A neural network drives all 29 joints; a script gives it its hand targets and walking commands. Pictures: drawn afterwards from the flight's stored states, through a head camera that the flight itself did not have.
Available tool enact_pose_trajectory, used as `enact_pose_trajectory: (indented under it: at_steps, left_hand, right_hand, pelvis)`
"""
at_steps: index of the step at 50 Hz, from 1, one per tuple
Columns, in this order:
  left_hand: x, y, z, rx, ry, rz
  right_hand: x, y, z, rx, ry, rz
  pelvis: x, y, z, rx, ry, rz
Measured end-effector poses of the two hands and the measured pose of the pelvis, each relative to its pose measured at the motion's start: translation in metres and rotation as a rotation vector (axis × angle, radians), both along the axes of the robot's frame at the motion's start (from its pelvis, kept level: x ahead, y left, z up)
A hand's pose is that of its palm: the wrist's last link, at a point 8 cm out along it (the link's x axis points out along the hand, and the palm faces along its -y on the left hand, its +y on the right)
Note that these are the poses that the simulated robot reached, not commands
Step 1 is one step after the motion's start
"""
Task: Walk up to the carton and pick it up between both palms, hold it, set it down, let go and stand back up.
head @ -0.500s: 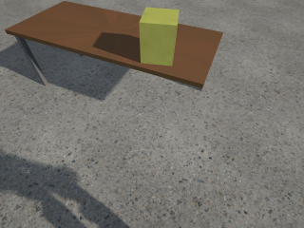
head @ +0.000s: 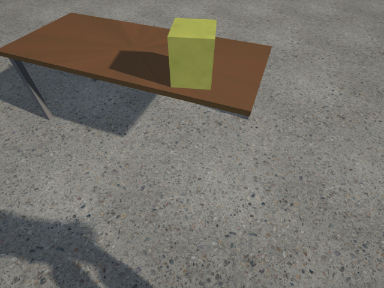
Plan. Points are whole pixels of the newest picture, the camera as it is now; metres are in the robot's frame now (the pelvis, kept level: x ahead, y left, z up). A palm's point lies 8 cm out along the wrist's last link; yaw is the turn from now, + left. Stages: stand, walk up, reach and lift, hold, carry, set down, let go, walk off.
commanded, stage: walk up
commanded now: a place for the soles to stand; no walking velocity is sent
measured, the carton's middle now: (193, 54) +1.12 -0.03 -0.08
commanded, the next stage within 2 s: none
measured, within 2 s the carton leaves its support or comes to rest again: neither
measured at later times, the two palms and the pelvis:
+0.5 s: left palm (67, 217) +0.31 +0.33 -0.10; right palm out of the picture +0.10 -0.26 -0.14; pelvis +0.14 +0.04 -0.04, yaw -10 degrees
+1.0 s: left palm (66, 165) +0.50 +0.40 -0.13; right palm (274, 226) +0.28 -0.21 -0.12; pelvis +0.31 +0.11 -0.06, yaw -14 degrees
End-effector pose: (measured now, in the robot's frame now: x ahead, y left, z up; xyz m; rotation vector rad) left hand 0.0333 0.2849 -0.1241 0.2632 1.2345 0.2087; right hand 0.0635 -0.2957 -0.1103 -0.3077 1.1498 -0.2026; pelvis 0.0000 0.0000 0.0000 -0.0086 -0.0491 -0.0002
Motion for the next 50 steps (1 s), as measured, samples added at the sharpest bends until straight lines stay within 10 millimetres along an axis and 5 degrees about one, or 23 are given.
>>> enact_pose_trajectory:
  at_steps: [6, 9, 17, 26, 33, 41, 45, 50]
  left_hand:
    - [-0.012, 0.039, -0.005, 0.046, 0.062, -0.011]
    - [0.002, 0.065, -0.014, 0.069, 0.095, -0.034]
    - [0.124, 0.078, 0.007, 0.088, -0.052, -0.202]
    - [0.294, 0.038, 0.027, 0.137, -0.309, -0.408]
    - [0.338, 0.041, 0.032, 0.160, -0.383, -0.416]
    - [0.383, 0.094, 0.011, 0.152, -0.364, -0.410]
    - [0.424, 0.121, -0.009, 0.153, -0.336, -0.386]
    - [0.471, 0.118, -0.005, 0.128, -0.328, -0.428]
  right_hand:
    - [0.029, 0.009, 0.008, -0.041, -0.085, 0.012]
    - [0.036, 0.019, 0.009, -0.072, -0.129, 0.014]
    - [0.028, 0.040, 0.008, -0.051, -0.087, -0.088]
    - [0.041, 0.031, -0.035, 0.001, 0.003, -0.185]
    - [0.121, 0.032, -0.029, -0.015, -0.077, -0.129]
    - [0.216, 0.051, 0.006, -0.098, -0.236, -0.059]
    - [0.225, 0.066, -0.001, -0.148, -0.256, -0.097]
    - [0.221, 0.090, -0.011, -0.126, -0.173, -0.175]
  pelvis:
    - [0.017, 0.026, -0.011, -0.042, 0.003, -0.036]
    - [0.030, 0.040, -0.021, -0.014, -0.008, -0.058]
    - [0.079, 0.050, -0.017, 0.026, -0.036, -0.128]
    - [0.147, 0.041, -0.043, -0.018, -0.046, -0.184]
    - [0.187, 0.053, -0.046, -0.048, -0.065, -0.190]
    - [0.248, 0.092, -0.056, -0.037, -0.070, -0.205]
    - [0.281, 0.113, -0.073, -0.011, -0.074, -0.225]
    - [0.313, 0.115, -0.065, 0.008, -0.090, -0.248]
